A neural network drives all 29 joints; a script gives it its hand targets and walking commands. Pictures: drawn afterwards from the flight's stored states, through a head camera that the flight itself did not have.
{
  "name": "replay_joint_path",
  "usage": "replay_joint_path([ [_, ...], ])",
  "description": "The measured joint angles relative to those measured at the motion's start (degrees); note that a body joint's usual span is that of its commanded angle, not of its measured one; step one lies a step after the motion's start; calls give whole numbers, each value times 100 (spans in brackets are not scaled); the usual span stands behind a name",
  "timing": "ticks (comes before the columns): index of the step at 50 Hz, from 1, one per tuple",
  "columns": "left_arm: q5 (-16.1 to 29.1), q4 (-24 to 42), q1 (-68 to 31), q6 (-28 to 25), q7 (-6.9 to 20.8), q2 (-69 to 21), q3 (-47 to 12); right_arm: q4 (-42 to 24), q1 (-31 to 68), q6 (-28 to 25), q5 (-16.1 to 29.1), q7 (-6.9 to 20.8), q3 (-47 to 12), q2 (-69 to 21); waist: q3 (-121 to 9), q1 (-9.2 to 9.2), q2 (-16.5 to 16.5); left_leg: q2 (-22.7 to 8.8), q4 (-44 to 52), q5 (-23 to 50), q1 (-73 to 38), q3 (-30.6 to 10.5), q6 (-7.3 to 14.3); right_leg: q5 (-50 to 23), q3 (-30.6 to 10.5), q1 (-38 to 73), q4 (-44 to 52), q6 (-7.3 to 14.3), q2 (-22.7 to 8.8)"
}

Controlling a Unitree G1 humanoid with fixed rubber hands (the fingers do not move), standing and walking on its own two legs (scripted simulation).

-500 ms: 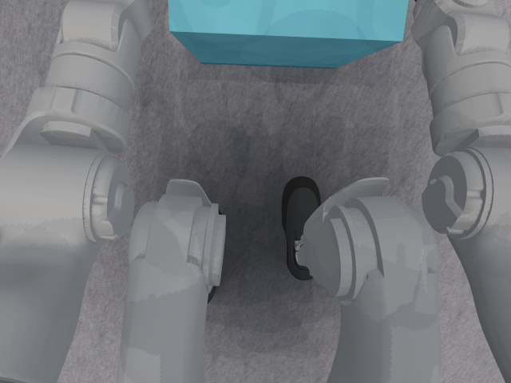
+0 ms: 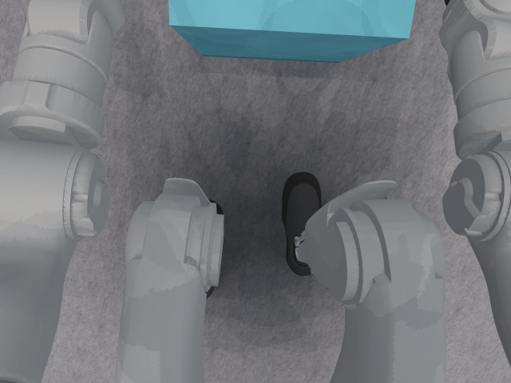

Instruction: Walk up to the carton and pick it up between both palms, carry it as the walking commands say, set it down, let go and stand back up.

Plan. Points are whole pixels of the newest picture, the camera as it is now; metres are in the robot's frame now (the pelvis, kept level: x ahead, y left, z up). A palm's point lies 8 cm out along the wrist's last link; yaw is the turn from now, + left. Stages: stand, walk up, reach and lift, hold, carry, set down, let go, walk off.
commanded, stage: set down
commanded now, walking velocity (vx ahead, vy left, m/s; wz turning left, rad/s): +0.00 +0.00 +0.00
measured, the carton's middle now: out of the picture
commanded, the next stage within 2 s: let go in 1.42 s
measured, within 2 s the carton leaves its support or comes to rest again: neither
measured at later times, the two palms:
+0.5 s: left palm out of the picture +0.58 +0.15 -0.05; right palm out of the picture +0.54 -0.25 -0.05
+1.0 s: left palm out of the picture +0.58 +0.15 +0.10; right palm out of the picture +0.55 -0.25 +0.10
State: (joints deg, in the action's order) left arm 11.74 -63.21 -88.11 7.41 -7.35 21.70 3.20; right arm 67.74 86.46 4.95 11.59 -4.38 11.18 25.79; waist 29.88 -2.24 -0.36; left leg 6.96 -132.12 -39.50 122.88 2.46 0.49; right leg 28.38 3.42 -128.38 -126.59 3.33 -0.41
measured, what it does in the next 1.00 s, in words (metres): rises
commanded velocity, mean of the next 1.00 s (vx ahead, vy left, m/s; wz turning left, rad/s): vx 0.00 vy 0.00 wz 0.00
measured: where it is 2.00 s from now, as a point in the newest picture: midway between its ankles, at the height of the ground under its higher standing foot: (251, 253)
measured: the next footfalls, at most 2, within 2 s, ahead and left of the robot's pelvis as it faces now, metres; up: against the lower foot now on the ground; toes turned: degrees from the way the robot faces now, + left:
none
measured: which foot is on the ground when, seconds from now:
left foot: down 0.00-1.00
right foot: down 0.00-1.00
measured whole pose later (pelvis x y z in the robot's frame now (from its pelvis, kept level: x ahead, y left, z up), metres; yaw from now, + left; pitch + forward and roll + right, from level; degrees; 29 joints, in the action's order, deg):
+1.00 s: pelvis +0.00 -0.01 +0.21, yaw -1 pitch +28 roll +3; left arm 9.9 -40.8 -82.5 23.2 -5.3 25.4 10.1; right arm 39.0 81.4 23.6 11.6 -4.5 10.2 26.2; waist 29.9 -2.8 1.0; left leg 5.6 -90.0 -30.2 88.4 1.0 0.4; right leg 21.9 -0.8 -93.7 -87.2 2.2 2.8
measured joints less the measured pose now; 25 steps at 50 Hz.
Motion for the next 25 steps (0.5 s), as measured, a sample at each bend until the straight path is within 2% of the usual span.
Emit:
replay_joint_path([
  [4, 127, 161, 63, 41, 42, 148, -43, -141, 32, 44, 94, 18, -80, 3, 6, -34, 64, -24, 30, 18, 0, -2, -8, -26, 11, -12, 21, 28, -1],
  [8, 121, 691, 256, 196, 4, 209, -54, -640, -43, 190, 209, -14, -116, -23, 19, -9, 59, -61, 100, 14, -76, -32, -14, -53, 29, 58, 117, 29, 41],
  [14, 110, 1394, 468, 546, -107, 132, 70, -1397, -256, 564, 105, -108, -90, -37, 22, -15, -3, -80, 381, -19, -453, -11, 20, 2, -38, 421, 363, -11, 99],
  [25, -99, 1607, 377, 908, -83, 200, 399, -1999, -411, 1081, 48, -65, -103, 68, 8, -71, 14, -104, 1333, 132, -1325, -5, 39, -64, -191, 1290, 1219, -64, 207],
])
